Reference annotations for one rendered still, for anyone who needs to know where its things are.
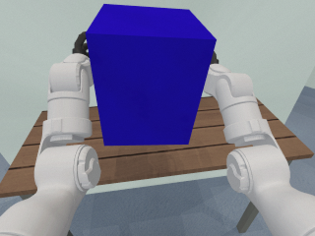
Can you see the robot right upper arm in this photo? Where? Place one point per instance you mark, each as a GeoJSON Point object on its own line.
{"type": "Point", "coordinates": [261, 173]}

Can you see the carton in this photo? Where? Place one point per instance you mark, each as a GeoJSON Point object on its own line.
{"type": "Point", "coordinates": [149, 67]}

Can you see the robot left hand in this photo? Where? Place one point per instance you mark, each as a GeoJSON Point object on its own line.
{"type": "Point", "coordinates": [79, 46]}

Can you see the robot right hand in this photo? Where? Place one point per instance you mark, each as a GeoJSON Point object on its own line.
{"type": "Point", "coordinates": [214, 59]}

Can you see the table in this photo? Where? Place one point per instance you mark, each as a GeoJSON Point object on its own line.
{"type": "Point", "coordinates": [207, 151]}

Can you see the right robot forearm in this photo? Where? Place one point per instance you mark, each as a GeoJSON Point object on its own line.
{"type": "Point", "coordinates": [243, 122]}

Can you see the left robot forearm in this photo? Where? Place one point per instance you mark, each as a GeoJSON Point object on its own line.
{"type": "Point", "coordinates": [68, 108]}

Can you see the robot left upper arm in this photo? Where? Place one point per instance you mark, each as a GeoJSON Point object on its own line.
{"type": "Point", "coordinates": [63, 175]}

